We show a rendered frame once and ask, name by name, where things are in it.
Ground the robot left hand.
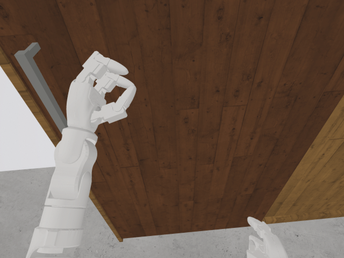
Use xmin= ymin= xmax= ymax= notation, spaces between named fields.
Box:
xmin=67 ymin=51 xmax=136 ymax=132

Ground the wardrobe door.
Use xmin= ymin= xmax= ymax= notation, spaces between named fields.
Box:
xmin=0 ymin=0 xmax=344 ymax=239
xmin=264 ymin=95 xmax=344 ymax=217

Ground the robot right hand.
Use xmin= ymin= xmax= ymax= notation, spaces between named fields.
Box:
xmin=246 ymin=217 xmax=288 ymax=258

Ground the handle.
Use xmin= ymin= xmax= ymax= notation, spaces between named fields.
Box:
xmin=14 ymin=42 xmax=68 ymax=133

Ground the left robot forearm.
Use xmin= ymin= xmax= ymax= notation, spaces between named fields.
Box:
xmin=26 ymin=127 xmax=98 ymax=258

